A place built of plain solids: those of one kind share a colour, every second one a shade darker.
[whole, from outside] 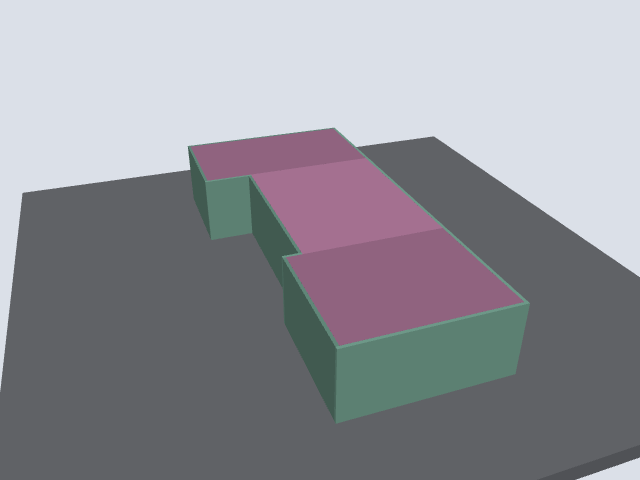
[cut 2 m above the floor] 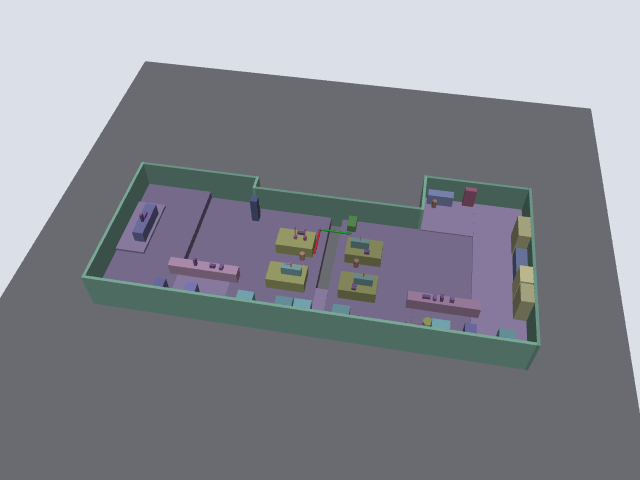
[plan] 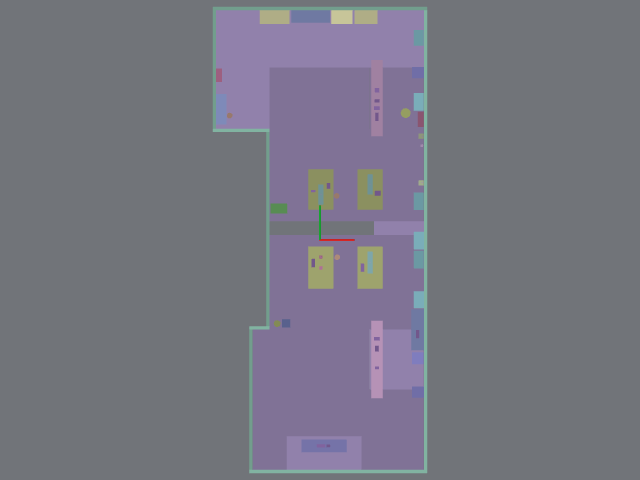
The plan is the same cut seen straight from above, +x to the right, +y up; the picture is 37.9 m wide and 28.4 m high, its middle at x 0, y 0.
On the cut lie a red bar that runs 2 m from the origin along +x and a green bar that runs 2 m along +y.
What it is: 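One storey of a laboratory for chemistry or biology, grown in wings along a spine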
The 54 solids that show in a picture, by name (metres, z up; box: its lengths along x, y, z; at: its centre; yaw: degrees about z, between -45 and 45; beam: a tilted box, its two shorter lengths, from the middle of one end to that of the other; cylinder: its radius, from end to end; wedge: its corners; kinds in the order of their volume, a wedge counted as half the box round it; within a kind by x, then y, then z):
{
 "floor_1": {"box": [3.16, 3.62, 0.88], "at": [-4.57, 8.4, 0.39]},
 "floor_2": {"box": [6.89, 3.54, 0.28], "at": [-0.54, -7.07, 0.09]},
 "floor_3": {"box": [5.89, 3.62, 0.8], "at": [-0.04, 8.4, 0.35]},
 "floor_4": {"box": [12.3, 3.39, 0.88], "at": [0.0, 11.9, 0.39]},
 "floor_5": {"box": [4.43, 1.99, 0.19], "at": [0.25, -12.6, 0.93]},
 "floor_6": {"box": [10.13, 4.75, 0.88], "at": [1.08, -11.22, 0.39]},
 "floor_7": {"box": [9.13, 5.59, 0.88], "at": [1.58, -2.5, 0.39]},
 "floor_8": {"box": [9.13, 5.48, 0.88], "at": [1.58, 3.85, 0.39]},
 "floor_9": {"box": [3.24, 3.54, 0.88], "at": [4.53, -7.07, 0.39]},
 "floor_10": {"box": [3.24, 3.62, 0.88], "at": [4.53, 8.4, 0.39]},
 "floor_11": {"box": [2.95, 0.82, 0.88], "at": [4.67, 0.7, 0.39]},
 "roof_1": {"box": [12.3, 7.01, 0.29], "at": [0.0, 10.09, 4.6]},
 "roof_2": {"box": [10.13, 8.3, 0.2], "at": [1.08, -9.45, 4.65]},
 "roof_3": {"box": [9.13, 11.88, 0.55], "at": [1.58, 0.64, 4.47]},
 "wall_1": {"box": [0.2, 7.01, 4.8], "at": [-6.25, 10.09, 2.35]},
 "wall_2": {"box": [3.36, 0.2, 4.8], "at": [-4.67, 6.49, 2.35]},
 "wall_3": {"box": [0.2, 8.3, 4.8], "at": [-4.09, -9.45, 2.35]},
 "wall_4": {"box": [1.2, 0.2, 4.8], "at": [-3.59, -5.2, 2.35]},
 "wall_5": {"box": [0.2, 11.48, 4.8], "at": [-3.09, 0.64, 2.35]},
 "wall_6": {"box": [12.7, 0.2, 4.8], "at": [0.0, 13.7, 2.35]},
 "wall_7": {"box": [10.53, 0.2, 4.8], "at": [1.08, -13.7, 2.35]},
 "wall_8": {"box": [0.2, 27.19, 4.8], "at": [6.25, 0.0, 2.35]},
 "island_1": {"box": [1.5, 2.5, 0.9], "at": [0.05, -1.63, 1.28]},
 "island_2": {"box": [1.5, 2.4, 0.9], "at": [0.05, 2.99, 1.28]},
 "island_3": {"box": [1.5, 2.5, 0.9], "at": [2.96, -1.63, 1.28]},
 "island_4": {"box": [1.5, 2.4, 0.9], "at": [2.96, 2.99, 1.28]},
 "fume_1": {"box": [1.75, 0.81, 2.4], "at": [-2.68, 13.19, 2.03]},
 "fume_2": {"box": [1.26, 0.81, 2.4], "at": [1.3, 13.19, 2.03]},
 "fume_3": {"box": [1.36, 0.81, 2.4], "at": [2.73, 13.19, 2.03]},
 "tall_1": {"box": [0.6, 1.0, 2.1], "at": [5.85, -3.54, 1.88]},
 "tall_2": {"box": [0.6, 1.04, 2.1], "at": [5.85, -1.16, 1.88]},
 "tall_3": {"box": [0.6, 1.04, 2.1], "at": [5.85, -0.04, 1.88]},
 "tall_4": {"box": [0.6, 1.04, 2.1], "at": [5.85, 2.3, 1.88]},
 "tall_5": {"box": [0.6, 1.06, 2.1], "at": [5.85, 8.17, 1.88]},
 "tall_6": {"box": [0.6, 0.94, 2.1], "at": [5.85, 11.96, 1.88]},
 "guard_1": {"box": [0.69, 4.59, 0.9], "at": [3.37, -7.07, 1.28]},
 "guard_2": {"box": [0.69, 4.51, 0.9], "at": [3.37, 8.4, 1.28]},
 "wallbench_1": {"box": [0.62, 1.8, 0.9], "at": [-5.84, 7.73, 1.28]},
 "wallbench_2": {"box": [2.29, 0.75, 0.9], "at": [-0.56, 13.22, 1.28]},
 "wallbench_3": {"box": [0.75, 2.43, 0.9], "at": [5.77, -5.31, 1.28]},
 "fridge_1": {"box": [0.7, 0.68, 1.9], "at": [5.8, -9.0, 1.78]},
 "fridge_2": {"box": [0.7, 0.71, 1.9], "at": [5.8, -7.0, 1.78]},
 "fridge_3": {"box": [0.7, 0.68, 1.9], "at": [5.8, 9.9, 1.78]},
 "teacher_1": {"box": [2.69, 0.75, 0.9], "at": [0.25, -12.18, 1.47]},
 "cylinders_1": {"box": [0.36, 0.8, 1.55], "at": [-5.97, 9.75, 1.61]},
 "cylinders_2": {"box": [0.36, 0.9, 1.55], "at": [5.97, 7.14, 1.61]},
 "pier_1": {"box": [0.49, 0.49, 3.37], "at": [-2.0, -4.93, 2.52]},
 "rack_1": {"box": [0.32, 1.2, 0.67], "at": [0.05, 2.69, 2.07]},
 "rack_2": {"box": [0.32, 1.3, 0.64], "at": [2.96, -1.33, 2.05]},
 "rack_3": {"box": [0.32, 1.2, 0.64], "at": [2.96, 3.29, 2.05]},
 "covers_1": {"box": [0.99, 0.6, 0.58], "at": [-2.43, 1.86, 1.12]},
 "drum_1": {"cylinder": 0.29, "from": [5.07, 7.51, 0.83], "to": [5.07, 7.51, 1.71]},
 "stool_1": {"cylinder": 0.17, "from": [0.99, 2.61, 0.83], "to": [0.99, 2.61, 1.45]},
 "stool_2": {"cylinder": 0.17, "from": [1.02, -1.02, 0.83], "to": [1.02, -1.02, 1.45]}
}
